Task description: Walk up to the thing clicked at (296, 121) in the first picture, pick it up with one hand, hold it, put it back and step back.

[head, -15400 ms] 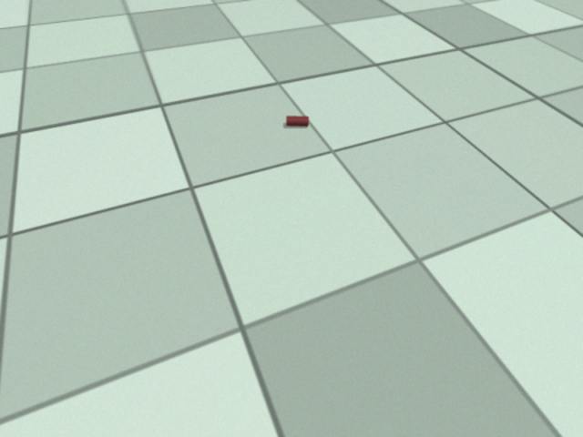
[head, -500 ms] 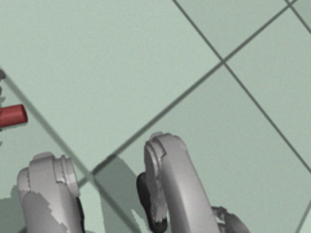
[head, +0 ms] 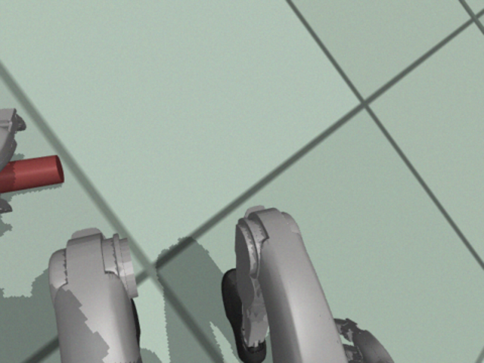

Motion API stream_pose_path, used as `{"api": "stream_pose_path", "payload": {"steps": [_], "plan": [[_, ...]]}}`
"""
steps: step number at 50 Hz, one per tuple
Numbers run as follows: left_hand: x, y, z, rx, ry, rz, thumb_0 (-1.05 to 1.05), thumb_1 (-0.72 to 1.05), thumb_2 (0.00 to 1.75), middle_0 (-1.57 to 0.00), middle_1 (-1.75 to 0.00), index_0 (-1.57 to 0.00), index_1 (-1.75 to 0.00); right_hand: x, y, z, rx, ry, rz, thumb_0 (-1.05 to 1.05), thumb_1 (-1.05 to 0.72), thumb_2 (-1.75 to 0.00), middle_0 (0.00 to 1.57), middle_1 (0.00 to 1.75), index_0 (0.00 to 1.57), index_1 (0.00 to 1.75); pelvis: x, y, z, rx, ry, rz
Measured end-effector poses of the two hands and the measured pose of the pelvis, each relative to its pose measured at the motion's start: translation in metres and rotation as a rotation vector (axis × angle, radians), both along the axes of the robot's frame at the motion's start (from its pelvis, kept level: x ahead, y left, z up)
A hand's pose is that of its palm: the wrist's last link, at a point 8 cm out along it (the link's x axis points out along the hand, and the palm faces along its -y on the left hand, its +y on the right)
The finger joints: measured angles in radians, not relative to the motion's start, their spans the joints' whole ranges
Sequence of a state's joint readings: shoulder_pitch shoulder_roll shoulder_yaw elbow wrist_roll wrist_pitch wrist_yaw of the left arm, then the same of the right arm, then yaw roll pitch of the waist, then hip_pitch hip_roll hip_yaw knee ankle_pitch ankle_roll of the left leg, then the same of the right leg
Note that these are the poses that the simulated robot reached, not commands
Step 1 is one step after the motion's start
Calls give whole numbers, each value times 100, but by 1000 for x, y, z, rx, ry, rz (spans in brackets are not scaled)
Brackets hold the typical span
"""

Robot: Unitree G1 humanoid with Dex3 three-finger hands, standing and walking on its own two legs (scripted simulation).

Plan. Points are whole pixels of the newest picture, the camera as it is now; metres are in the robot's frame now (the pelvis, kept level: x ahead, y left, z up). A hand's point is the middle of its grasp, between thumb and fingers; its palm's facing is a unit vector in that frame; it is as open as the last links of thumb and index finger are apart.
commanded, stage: close in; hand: left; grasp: from above
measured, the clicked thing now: (22, 174) +0.45 +0.33 -0.29
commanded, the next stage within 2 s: rest palm in 0.02 s
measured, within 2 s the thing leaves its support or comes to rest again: neither
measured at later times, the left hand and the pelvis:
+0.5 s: hand (13, 177) +0.43 +0.32 -0.24, palm faces -0.46 -0.14 -0.88, open 14.4 cm; pelvis +0.00 +0.00 -0.02, yaw -2 degrees
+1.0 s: hand (9, 182) +0.43 +0.33 -0.26, palm faces -0.44 -0.15 -0.89, open 14.3 cm; pelvis +0.00 +0.01 -0.03, yaw -4 degrees
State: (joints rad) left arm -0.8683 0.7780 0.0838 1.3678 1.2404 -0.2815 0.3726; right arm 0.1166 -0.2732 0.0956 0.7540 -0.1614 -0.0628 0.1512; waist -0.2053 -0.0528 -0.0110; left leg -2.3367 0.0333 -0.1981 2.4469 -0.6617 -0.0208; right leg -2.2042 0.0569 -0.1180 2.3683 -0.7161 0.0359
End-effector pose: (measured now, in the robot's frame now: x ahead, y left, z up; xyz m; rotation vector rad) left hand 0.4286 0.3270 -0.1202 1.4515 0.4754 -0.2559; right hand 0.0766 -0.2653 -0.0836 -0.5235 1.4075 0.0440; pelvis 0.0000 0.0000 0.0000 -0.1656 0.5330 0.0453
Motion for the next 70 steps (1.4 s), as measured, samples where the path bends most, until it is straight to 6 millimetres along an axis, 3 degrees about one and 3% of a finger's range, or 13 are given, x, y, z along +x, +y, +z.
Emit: {"api": "stream_pose_path", "payload": {"steps": [8, 27, 47, 56, 70], "plan": [[-3, -6, -15, 10, -3, 20, 0, -56, 102, -10, -95, -8, -97, 5, -1, 3, -11, -42, 32, 0, -89, -89, 20, 30, 20, 30, -5, 0, -4, 0, -16, -7], [11, -3, -64, 13, 27, 88, 0, -55, 101, -9, -94, -6, -97, -43, 5, -4, 11, 81, 69, 0, -89, -90, 20, 30, 20, 30, -1, -1, -24, -12, -53, -36], [3, 6, -78, 9, 0, 108, 0, -53, 101, -10, -93, -7, -96, -5, 10, 0, 23, 16, 199, 0, -90, -90, 20, 30, 20, 30, 2, 4, -28, -43, -81, -48], [5, 9, -84, 4, 15, 105, 0, -54, 101, -11, -93, -7, -97, -13, 14, 4, 26, 44, 203, 0, -90, -90, 20, 30, 20, 30, 1, 6, -28, -52, -87, -49], [7, -10, -90, 11, -9, 33, 0, -48, 103, -15, -92, -11, -96, -24, 18, 6, 47, 64, 218, 0, -89, -90, 20, 30, 20, 30, 0, 7, -28, -62, -103, -59]]}}
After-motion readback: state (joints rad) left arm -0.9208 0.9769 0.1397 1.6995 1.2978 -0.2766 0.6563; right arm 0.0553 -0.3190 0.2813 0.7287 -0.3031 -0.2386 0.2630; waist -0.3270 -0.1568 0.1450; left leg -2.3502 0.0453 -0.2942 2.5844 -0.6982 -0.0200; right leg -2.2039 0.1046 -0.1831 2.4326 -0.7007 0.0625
